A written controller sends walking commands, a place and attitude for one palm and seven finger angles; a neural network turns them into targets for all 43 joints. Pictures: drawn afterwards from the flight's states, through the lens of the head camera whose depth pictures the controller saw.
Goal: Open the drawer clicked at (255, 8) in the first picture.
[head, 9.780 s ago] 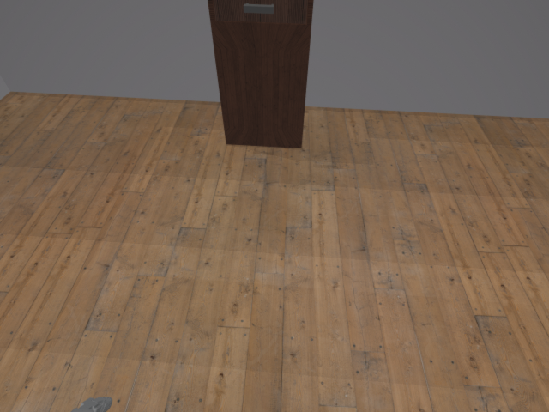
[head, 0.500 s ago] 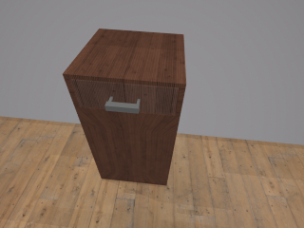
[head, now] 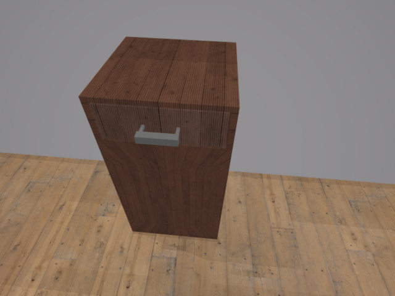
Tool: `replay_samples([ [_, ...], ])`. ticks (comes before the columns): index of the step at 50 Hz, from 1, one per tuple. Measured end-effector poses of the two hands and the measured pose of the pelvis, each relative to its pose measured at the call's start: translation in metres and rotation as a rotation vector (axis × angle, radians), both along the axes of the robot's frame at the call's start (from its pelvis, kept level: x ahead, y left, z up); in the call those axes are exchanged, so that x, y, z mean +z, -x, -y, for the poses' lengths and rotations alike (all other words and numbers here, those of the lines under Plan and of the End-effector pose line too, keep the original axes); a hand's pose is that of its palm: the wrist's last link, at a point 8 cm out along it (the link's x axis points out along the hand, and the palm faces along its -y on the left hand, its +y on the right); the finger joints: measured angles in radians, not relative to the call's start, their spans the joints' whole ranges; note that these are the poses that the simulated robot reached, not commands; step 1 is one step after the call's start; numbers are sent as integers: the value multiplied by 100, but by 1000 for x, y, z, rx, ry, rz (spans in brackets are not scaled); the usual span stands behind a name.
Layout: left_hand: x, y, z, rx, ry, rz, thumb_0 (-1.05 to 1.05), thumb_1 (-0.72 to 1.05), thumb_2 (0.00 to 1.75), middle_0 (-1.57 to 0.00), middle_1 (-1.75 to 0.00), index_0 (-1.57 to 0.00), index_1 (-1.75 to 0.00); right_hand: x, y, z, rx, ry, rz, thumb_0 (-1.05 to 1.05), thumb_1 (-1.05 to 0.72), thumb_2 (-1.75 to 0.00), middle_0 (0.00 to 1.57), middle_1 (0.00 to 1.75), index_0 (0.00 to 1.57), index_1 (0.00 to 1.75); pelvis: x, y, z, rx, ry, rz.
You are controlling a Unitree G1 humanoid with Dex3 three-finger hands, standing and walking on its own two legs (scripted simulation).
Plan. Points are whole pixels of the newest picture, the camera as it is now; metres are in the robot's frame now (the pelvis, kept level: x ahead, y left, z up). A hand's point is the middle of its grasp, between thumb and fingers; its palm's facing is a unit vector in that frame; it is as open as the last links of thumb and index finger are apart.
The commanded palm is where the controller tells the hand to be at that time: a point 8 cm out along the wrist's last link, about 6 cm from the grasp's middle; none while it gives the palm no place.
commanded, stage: look again from close up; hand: left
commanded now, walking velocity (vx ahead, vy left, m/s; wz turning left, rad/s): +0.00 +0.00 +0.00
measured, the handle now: (158, 133) +0.56 +0.15 -0.01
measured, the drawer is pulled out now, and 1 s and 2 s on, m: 0.00 0.00 0.00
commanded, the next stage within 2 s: raise the hand with hooked fingers in 0.36 s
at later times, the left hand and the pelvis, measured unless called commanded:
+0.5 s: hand out of the picture -0.02 +0.13 -0.17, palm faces -0.02 -0.99 -0.17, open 7.3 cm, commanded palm +0.10 +0.17 -0.07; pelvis +0.00 -0.02 +0.00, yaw +0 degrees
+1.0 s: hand (111, 289) +0.15 +0.18 -0.06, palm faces -0.08 -0.15 -0.99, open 9.2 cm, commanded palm +0.16 +0.20 +0.01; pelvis +0.01 -0.06 -0.03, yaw +4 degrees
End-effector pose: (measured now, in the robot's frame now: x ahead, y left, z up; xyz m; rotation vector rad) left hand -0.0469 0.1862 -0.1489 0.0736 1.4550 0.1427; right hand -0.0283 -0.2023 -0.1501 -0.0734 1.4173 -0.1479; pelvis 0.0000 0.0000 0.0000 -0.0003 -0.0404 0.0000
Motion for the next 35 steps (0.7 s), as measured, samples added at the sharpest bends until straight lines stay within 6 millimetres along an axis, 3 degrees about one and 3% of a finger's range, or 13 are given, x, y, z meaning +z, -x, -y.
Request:
replay_samples([
  [11,1,-15,6,-7,-5,33,0,91,90,-20,-30,-20,-30,0,-8,8,3,0,13,0,-91,-90,20,30,20,30,1,-3,8,-1,0,0],
  [24,1,-20,10,-17,-14,37,0,91,90,-20,-30,-20,-30,1,0,15,7,-1,-18,0,-91,-90,20,30,20,30,1,-3,15,4,2,-7],
  [26,13,-37,0,-143,-85,92,4,94,89,-20,-30,-20,-30,4,-11,20,10,19,83,0,-91,-90,20,30,20,30,-2,-2,18,-6,-8,-3],
  [30,69,-99,-31,-285,-368,418,8,95,88,-21,-32,-20,-32,10,-53,48,0,95,374,2,-93,-90,21,30,20,30,-10,-2,21,31,-32,-15],
  [35,148,-197,-15,-636,-745,855,6,85,85,-21,-37,-20,-37,27,-136,80,132,150,660,2,-93,-90,20,30,20,30,-21,2,26,70,-25,-63],
])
